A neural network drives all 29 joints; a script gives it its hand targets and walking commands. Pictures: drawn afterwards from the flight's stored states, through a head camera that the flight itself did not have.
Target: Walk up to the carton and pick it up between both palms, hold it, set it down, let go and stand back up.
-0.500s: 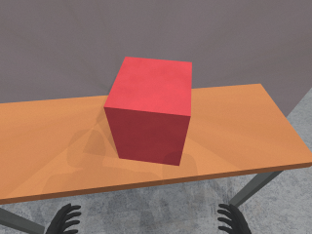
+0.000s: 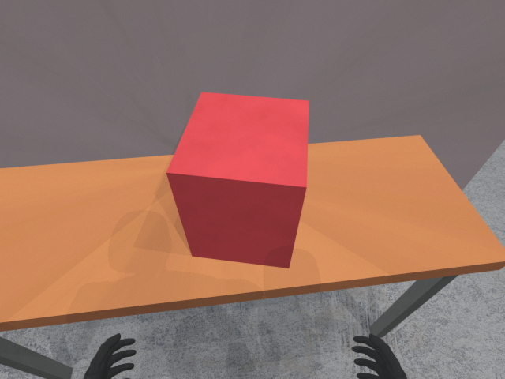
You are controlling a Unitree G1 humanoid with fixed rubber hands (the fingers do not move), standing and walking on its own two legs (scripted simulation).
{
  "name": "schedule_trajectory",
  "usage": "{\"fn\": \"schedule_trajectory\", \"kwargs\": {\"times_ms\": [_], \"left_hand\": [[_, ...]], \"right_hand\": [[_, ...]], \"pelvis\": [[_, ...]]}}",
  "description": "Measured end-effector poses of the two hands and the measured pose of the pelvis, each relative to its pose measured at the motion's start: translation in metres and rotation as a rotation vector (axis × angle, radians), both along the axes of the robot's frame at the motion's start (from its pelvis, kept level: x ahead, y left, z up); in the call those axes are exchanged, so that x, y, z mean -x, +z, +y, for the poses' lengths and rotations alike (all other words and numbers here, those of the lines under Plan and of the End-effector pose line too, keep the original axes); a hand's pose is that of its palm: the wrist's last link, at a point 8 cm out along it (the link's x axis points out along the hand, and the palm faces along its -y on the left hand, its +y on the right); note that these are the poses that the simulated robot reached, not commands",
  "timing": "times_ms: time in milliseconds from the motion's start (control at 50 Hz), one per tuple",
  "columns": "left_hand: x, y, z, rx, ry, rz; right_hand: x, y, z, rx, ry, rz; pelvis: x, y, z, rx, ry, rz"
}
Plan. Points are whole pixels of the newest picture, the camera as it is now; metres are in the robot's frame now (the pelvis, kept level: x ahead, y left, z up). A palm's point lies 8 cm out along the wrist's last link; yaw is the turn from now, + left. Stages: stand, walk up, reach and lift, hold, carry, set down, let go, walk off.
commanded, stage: set down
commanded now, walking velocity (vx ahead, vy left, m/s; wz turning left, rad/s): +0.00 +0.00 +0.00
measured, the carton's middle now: (246, 183) +0.47 +0.02 +0.03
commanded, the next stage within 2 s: let go in 0.02 s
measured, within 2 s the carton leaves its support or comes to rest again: neither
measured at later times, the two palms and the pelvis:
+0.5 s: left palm out of the picture +0.15 +0.25 -0.08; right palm out of the picture +0.14 -0.21 -0.09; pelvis +0.00 +0.00 +0.00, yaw +0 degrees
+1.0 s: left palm out of the picture +0.11 +0.26 -0.10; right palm out of the picture +0.08 -0.28 -0.11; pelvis +0.00 +0.00 +0.00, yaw +0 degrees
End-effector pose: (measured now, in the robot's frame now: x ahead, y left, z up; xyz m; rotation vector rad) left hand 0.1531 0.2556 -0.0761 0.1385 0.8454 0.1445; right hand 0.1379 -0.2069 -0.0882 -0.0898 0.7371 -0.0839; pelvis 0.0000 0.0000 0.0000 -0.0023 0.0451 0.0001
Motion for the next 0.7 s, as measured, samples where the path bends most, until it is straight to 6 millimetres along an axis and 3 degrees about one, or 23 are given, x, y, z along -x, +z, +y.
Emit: {"fn": "schedule_trajectory", "kwargs": {"times_ms": [560, 700], "left_hand": [[0.003, -0.003, -0.003, -0.014, 0.006, 0.011], [0.009, -0.007, 0.001, -0.057, -0.021, 0.001]], "right_hand": [[0.004, -0.004, -0.009, 0.019, 0.021, 0.033], [0.032, -0.017, -0.048, 0.131, -0.018, 0.235]], "pelvis": [[0.000, 0.000, 0.000, 0.000, -0.001, -0.001], [-0.002, -0.001, -0.001, -0.001, -0.001, -0.005]]}}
